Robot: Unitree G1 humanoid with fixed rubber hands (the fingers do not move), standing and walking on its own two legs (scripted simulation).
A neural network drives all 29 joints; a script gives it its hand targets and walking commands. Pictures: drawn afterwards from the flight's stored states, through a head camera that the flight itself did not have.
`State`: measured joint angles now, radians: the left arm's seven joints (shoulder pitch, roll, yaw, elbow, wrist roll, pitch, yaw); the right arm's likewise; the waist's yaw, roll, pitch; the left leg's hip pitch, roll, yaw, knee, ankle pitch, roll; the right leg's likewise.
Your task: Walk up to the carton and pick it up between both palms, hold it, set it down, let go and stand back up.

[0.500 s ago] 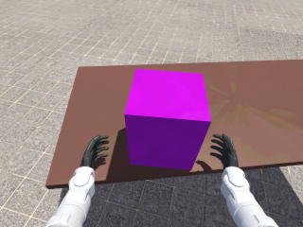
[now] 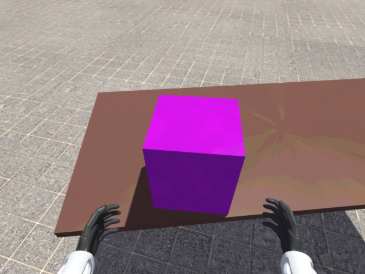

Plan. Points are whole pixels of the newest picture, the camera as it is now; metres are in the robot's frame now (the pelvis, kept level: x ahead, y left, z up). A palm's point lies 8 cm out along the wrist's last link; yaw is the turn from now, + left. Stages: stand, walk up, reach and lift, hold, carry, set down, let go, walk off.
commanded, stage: set down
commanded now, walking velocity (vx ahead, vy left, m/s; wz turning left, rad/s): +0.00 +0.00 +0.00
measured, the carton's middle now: (194, 155) +0.45 -0.02 +0.01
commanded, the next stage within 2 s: let go in 1.54 s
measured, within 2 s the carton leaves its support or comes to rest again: neither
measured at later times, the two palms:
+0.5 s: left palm (86, 264) +0.20 +0.22 -0.02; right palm (294, 253) +0.19 -0.20 -0.01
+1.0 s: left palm (90, 265) +0.20 +0.21 -0.04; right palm (292, 261) +0.19 -0.21 -0.04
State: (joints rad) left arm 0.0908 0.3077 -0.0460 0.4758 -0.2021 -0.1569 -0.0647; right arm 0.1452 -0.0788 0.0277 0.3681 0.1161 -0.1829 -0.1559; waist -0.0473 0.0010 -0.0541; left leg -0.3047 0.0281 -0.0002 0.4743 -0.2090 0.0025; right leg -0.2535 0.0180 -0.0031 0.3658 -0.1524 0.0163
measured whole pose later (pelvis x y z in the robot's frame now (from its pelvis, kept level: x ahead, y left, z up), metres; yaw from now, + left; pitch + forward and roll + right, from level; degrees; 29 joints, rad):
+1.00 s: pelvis +0.01 -0.01 +0.00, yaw +0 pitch +0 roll -1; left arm 0.24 0.30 -0.05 0.35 -0.19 0.01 -0.06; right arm 0.25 -0.08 0.03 0.39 0.12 -0.12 -0.12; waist -0.03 0.00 -0.01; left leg -0.21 0.03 0.00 0.42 -0.21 -0.01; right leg -0.18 0.02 0.00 0.37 -0.18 0.01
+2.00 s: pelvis +0.03 -0.01 +0.00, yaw +0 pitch +1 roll -1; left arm 0.25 0.24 -0.05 0.45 -0.07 0.11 0.00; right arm 0.25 -0.09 -0.03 0.66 0.08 -0.18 -0.01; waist -0.02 0.00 0.00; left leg -0.21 0.03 0.00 0.42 -0.22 -0.01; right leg -0.18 0.02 0.00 0.37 -0.20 0.01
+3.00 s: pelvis +0.03 +0.00 +0.00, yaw +0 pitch +0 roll -2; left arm 0.25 0.38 -0.05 0.68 -0.02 -0.01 -0.01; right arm 0.25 -0.28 -0.04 0.82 0.08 -0.03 -0.01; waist -0.02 0.00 0.00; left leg -0.22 0.03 0.00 0.49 -0.27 0.00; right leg -0.18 0.02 0.00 0.40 -0.23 0.01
